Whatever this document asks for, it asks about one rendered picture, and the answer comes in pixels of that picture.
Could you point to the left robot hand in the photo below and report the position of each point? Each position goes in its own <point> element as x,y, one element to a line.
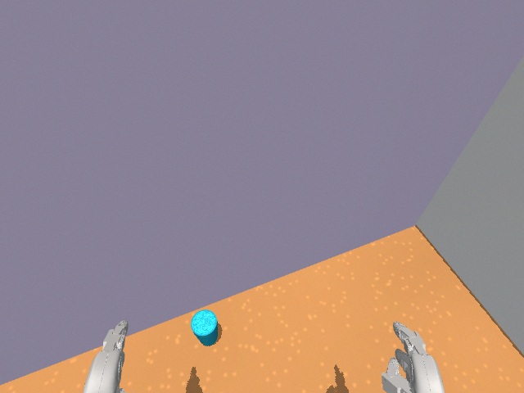
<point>105,372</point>

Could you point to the cup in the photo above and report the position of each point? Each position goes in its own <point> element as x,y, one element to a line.
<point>204,325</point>

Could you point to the right robot hand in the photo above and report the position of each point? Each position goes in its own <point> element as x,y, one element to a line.
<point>422,372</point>

